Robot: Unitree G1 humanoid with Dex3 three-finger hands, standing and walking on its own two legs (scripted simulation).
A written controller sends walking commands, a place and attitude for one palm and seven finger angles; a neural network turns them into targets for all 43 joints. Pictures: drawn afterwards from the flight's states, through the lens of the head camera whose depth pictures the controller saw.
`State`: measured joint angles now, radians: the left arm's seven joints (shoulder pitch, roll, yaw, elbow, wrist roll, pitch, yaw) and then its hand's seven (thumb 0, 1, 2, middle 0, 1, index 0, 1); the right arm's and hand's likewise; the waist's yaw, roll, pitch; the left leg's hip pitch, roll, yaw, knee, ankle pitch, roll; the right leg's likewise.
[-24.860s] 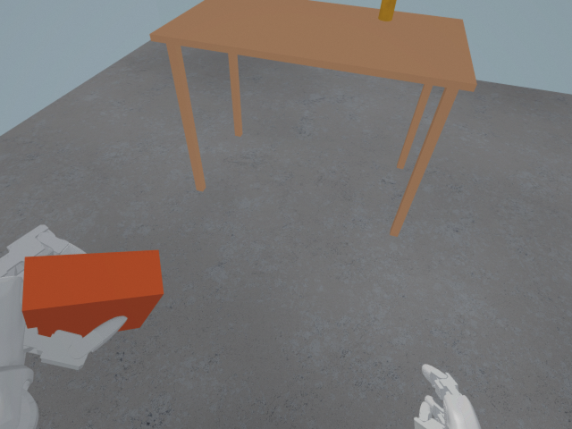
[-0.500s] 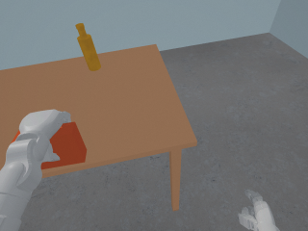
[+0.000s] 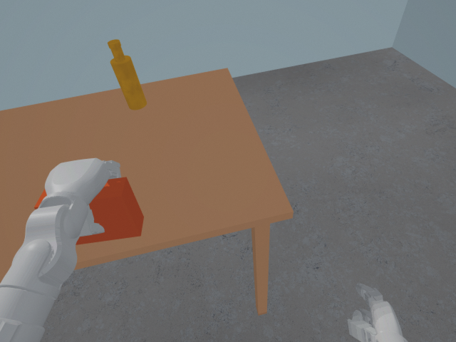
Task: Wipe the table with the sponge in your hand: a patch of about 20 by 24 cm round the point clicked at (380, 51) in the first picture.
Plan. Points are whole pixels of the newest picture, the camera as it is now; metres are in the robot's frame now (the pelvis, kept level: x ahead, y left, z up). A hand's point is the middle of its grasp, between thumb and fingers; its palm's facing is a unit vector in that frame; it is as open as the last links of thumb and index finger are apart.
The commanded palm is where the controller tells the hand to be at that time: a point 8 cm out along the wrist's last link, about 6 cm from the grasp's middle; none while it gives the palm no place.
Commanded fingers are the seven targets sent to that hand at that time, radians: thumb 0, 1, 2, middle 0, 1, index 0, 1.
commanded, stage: lower the sponge onto the table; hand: left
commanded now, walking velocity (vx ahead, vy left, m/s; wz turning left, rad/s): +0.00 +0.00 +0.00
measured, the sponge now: (98, 218) +0.29 +0.29 +0.07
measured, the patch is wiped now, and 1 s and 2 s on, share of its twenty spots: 0.05 0.05 0.25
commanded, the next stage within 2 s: wipe forward along the first lane in 0.72 s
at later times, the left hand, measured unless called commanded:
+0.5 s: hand (90, 219) +0.27 +0.29 +0.09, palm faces -0.16 -0.03 -0.99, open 9.2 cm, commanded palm +0.26 +0.31 +0.18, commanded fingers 0.00 0.10 1.30 -1.20 -1.60 -1.20 -1.60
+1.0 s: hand (82, 208) +0.29 +0.31 +0.09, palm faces -0.08 +0.02 -1.00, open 9.2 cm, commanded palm +0.28 +0.32 +0.16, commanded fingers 0.00 0.10 1.30 -1.20 -1.60 -1.20 -1.60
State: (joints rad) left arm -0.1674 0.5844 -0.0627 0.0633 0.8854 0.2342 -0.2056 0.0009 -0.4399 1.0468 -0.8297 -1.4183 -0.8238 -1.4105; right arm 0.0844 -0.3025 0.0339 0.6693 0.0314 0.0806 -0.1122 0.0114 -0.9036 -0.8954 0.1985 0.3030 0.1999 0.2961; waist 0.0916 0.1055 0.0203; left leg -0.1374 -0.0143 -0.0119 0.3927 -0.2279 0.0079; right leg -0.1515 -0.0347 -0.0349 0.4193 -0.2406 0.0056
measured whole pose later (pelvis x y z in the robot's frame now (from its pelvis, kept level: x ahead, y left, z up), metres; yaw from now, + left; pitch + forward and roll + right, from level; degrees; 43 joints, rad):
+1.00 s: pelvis +0.00 -0.01 +0.00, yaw +0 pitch -1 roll +0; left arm -0.17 0.59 0.02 0.25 0.94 0.12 -0.05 0.00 -0.44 1.05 -0.83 -1.42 -0.83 -1.42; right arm 0.11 -0.30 0.00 0.72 0.02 0.06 -0.13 0.01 -0.90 -0.90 0.20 0.30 0.20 0.30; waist 0.09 0.08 0.02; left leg -0.17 0.00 -0.02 0.43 -0.24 -0.01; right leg -0.18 -0.02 -0.04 0.44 -0.25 -0.01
